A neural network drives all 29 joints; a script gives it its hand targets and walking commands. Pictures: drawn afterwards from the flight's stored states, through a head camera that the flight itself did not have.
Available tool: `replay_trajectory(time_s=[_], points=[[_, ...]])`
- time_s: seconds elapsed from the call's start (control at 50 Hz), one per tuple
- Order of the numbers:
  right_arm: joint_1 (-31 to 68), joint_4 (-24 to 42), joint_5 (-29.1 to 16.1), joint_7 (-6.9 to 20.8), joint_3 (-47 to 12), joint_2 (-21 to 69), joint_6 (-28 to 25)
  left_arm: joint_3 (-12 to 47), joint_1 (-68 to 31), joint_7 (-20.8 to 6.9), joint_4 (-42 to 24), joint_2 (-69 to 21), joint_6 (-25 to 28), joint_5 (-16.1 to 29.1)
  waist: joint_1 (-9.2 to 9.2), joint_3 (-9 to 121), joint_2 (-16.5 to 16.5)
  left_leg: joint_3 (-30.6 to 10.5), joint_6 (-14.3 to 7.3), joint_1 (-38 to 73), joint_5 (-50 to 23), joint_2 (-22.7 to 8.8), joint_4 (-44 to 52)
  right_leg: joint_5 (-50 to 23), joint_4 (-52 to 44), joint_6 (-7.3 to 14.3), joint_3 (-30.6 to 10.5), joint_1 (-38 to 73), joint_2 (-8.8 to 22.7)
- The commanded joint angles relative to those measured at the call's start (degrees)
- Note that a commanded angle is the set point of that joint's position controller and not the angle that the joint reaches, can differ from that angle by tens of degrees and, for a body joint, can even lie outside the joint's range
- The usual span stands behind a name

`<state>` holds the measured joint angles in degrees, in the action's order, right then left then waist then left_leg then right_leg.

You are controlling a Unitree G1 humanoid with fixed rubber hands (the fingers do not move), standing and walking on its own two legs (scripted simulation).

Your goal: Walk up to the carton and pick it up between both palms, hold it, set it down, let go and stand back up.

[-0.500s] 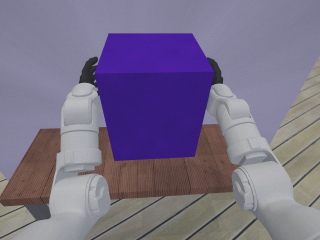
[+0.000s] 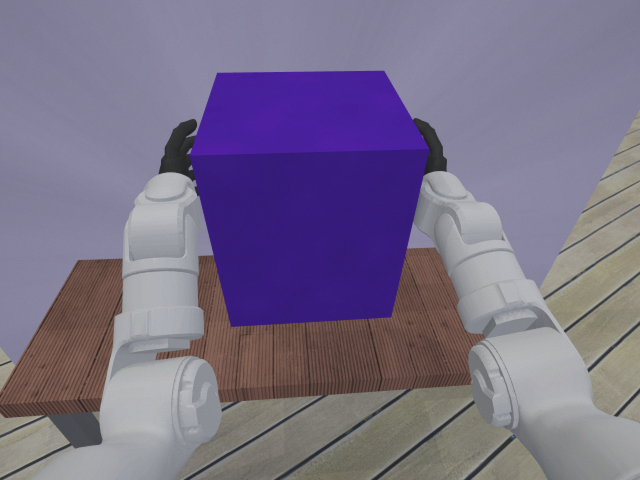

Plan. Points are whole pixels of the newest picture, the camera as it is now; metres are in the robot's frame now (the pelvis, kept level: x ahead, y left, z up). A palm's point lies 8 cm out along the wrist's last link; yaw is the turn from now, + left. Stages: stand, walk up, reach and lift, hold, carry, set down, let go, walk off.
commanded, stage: hold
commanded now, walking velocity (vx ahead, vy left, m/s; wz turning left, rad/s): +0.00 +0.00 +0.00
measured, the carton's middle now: (307, 199) +0.39 +0.00 +0.20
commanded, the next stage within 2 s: none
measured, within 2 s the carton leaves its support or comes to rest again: neither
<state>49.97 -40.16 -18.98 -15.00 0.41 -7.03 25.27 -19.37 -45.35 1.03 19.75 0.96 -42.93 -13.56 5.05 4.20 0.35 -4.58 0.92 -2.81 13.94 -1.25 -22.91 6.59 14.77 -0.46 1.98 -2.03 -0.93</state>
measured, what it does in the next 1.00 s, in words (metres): stands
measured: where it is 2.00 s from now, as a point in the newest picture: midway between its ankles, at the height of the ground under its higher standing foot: outside the picture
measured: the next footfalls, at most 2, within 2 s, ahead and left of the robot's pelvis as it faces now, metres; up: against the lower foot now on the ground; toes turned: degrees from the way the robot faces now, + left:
none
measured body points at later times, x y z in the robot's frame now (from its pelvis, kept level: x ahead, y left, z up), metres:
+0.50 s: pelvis +0.00 +0.00 +0.00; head -0.07 +0.02 +0.44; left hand +0.39 +0.15 +0.24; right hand +0.38 -0.16 +0.23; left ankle -0.01 +0.13 -0.75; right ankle +0.02 -0.13 -0.75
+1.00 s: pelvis +0.00 +0.00 +0.00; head -0.07 +0.01 +0.44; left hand +0.39 +0.14 +0.24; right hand +0.38 -0.16 +0.24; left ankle -0.01 +0.13 -0.75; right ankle +0.02 -0.13 -0.75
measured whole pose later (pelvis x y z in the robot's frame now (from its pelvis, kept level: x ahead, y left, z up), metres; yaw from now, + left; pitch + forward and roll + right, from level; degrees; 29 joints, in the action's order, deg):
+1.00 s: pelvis +0.00 +0.00 +0.00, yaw +0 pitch -5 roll -2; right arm 49.3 -36.9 -19.0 -15.9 0.9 -6.8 28.1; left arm -19.2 -44.8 0.9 18.2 1.2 -44.1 -12.6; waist 4.6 5.1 -0.5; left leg -4.4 1.2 -3.9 13.6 -1.4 -22.7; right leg 6.7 15.6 -0.1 1.0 -3.7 -1.4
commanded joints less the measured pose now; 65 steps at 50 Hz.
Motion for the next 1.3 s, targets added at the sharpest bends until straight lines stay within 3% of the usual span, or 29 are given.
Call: replay_trajectory(time_s=[0.0,0.34,0.36,0.4,0.5,0.64,0.7,0.8,0.9,1.0,1.06,1.08,1.16,1.28], points=[[49.8,22.4,-6.9,5.9,-19.3,41.5,-1.5,28.2,-42.9,-6.7,-7.5,-38.4,4.4,9.0,0.58,21.4,-2.4,2.8,2.4,0.3,-19.7,4.5,2.4,-12.2,0.8,-1.9,0.4,10.8,-3.8],[50.1,21.0,-6.5,6.2,-18.3,40.8,-1.1,27.7,-43.5,-6.9,-6.5,-38.6,4.2,8.8,0.58,20.5,-3.0,2.7,2.6,-0.1,-18.6,4.2,3.0,-9.9,0.5,-1.4,0.4,10.1,-4.0],[47.2,20.6,-6.2,6.3,-17.4,40.2,-0.8,29.5,-41.8,-6.8,-7.0,-39.8,3.8,8.6,1.16,18.9,-5.4,2.4,3.0,0.3,-18.6,3.6,3.0,-8.5,0.6,-0.8,0.2,7.4,-4.0],[47.8,21.1,-6.0,6.8,-16.7,40.1,-0.7,29.6,-42.6,-6.5,-7.7,-40.2,3.6,9.0,1.37,19.1,-5.2,2.3,3.0,-0.2,-18.8,2.9,3.2,-6.0,0.4,-0.5,0.8,6.6,-4.5],[48.3,22.0,-5.8,7.3,-18.0,40.7,-0.5,29.3,-42.0,-6.3,-7.6,-39.4,3.6,9.0,0.39,20.3,-3.6,2.5,2.4,0.1,-19.2,3.4,2.9,-8.0,0.6,-0.9,0.1,7.1,-4.2],[49.1,24.7,-7.3,6.5,-20.3,41.9,-0.3,29.4,-41.7,-6.1,-8.4,-38.8,3.6,9.5,-0.34,22.4,-2.8,2.9,1.9,0.1,-19.7,4.0,2.0,-10.8,1.1,-1.6,-0.4,8.5,-3.8],[50.1,26.2,-7.6,6.1,-20.8,42.5,-0.3,28.3,-40.2,-6.2,-7.7,-38.0,3.4,9.4,-0.85,23.3,-0.6,3.2,0.9,-0.1,-18.8,4.2,2.4,-12.1,1.1,-2.1,-0.4,9.6,-3.7],[49.7,26.8,-8.2,5.4,-21.9,43.3,0.3,28.9,-41.3,-6.5,-9.4,-37.4,3.3,9.6,-1.21,23.2,-1.0,3.3,0.8,-0.3,-18.8,4.5,2.0,-14.3,1.6,-2.6,-1.0,9.8,-3.5],[48.4,24.8,-7.8,5.1,-20.7,42.8,1.2,28.2,-41.6,-7.2,-7.8,-36.6,3.2,9.6,-0.35,20.6,-0.5,3.3,0.6,-1.6,-15.8,4.3,3.0,-11.9,1.1,-2.4,-1.0,9.5,-3.4],[48.8,24.3,-7.4,5.6,-19.7,43.1,1.4,30.3,-44.0,-7.0,-9.7,-38.6,3.5,10.6,0.84,22.5,-3.0,2.7,1.6,-1.7,-16.5,4.1,2.7,-10.6,1.2,-1.4,-1.0,8.6,-3.7],[48.9,22.6,-7.3,5.9,-19.4,42.0,1.6,28.8,-42.7,-6.9,-7.7,-37.6,3.1,9.8,0.38,21.2,-1.9,2.8,1.3,-1.3,-15.8,4.0,3.0,-9.1,1.0,-1.7,-0.6,7.9,-3.8],[51.7,20.3,-6.4,6.0,-18.4,41.7,1.4,24.8,-45.7,-7.0,-4.3,-36.1,3.3,8.3,-1.64,19.5,-0.8,2.7,1.0,-2.6,-12.3,5.1,4.0,-5.9,0.0,-2.1,-0.2,9.1,-3.3],[52.6,20.3,-6.7,6.5,-17.6,41.9,-0.1,27.0,-46.3,-6.7,-4.8,-38.6,4.4,9.6,-0.15,22.4,-3.2,2.6,2.1,-1.4,-15.8,4.3,3.3,-8.3,0.7,-1.3,-0.2,9.2,-3.9],[50.6,17.6,-6.4,6.5,-16.4,40.1,-0.2,26.3,-45.2,-6.8,-3.6,-38.9,4.6,9.1,1.00,20.2,-3.6,2.5,2.8,-1.5,-15.8,3.9,3.7,-7.2,0.1,-1.0,0.0,8.7,-3.9]])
